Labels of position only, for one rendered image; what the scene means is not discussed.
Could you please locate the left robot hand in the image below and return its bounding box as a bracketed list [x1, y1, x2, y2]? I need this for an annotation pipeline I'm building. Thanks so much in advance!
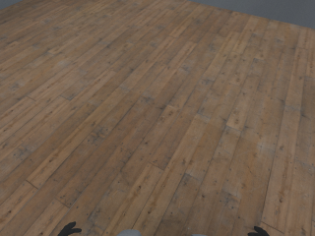
[57, 221, 82, 236]

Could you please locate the right robot hand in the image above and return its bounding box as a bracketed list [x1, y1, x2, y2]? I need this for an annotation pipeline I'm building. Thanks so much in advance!
[247, 226, 270, 236]

